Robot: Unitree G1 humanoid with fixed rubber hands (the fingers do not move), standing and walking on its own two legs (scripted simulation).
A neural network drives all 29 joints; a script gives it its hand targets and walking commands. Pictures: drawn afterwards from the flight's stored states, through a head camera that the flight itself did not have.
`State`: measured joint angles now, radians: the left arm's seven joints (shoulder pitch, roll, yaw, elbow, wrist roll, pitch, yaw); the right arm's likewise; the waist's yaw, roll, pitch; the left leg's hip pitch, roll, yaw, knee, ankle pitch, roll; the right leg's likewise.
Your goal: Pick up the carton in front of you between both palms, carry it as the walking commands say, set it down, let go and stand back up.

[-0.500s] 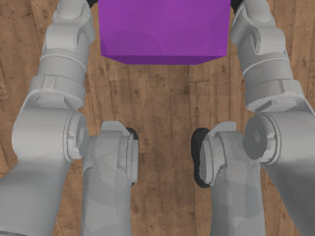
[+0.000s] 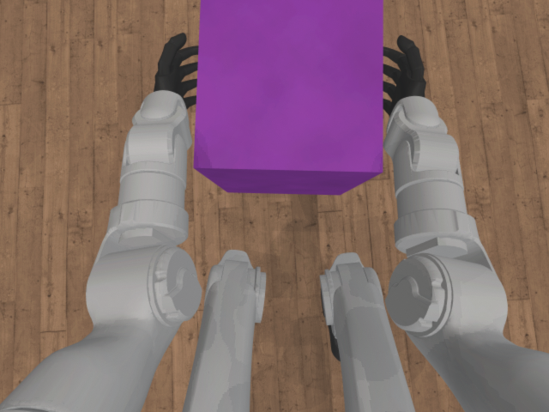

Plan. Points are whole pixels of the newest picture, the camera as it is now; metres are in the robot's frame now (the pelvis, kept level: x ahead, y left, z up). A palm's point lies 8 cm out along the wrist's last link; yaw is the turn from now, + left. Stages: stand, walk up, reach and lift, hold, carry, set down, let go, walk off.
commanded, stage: reach and lift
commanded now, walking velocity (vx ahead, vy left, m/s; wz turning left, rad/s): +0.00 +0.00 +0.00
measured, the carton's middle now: (286, 119) +0.52 +0.02 -0.13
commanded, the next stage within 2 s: none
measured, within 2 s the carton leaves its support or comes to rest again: neither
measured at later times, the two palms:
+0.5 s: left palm (119, 69) +0.47 +0.17 +0.09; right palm (488, 69) +0.48 -0.13 +0.09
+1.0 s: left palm out of the picture +0.42 +0.16 +0.24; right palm out of the picture +0.43 -0.14 +0.24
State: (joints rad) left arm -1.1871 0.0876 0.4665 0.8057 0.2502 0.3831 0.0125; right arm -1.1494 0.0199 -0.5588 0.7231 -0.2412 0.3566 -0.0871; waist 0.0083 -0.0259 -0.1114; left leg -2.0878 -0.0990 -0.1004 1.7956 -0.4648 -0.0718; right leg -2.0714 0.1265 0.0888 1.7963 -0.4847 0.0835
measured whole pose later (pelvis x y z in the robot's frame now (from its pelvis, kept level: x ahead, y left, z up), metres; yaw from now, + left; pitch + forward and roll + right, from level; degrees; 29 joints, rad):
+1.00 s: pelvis +0.10 +0.00 +0.26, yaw +1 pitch +16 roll +0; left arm -0.39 -0.11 0.32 0.54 0.22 0.38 0.02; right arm -0.38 0.16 -0.34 0.53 -0.21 0.35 -0.05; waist 0.00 -0.01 -0.17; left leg -0.73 -0.06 -0.14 0.79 -0.33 -0.03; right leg -0.72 0.07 0.14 0.80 -0.35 0.02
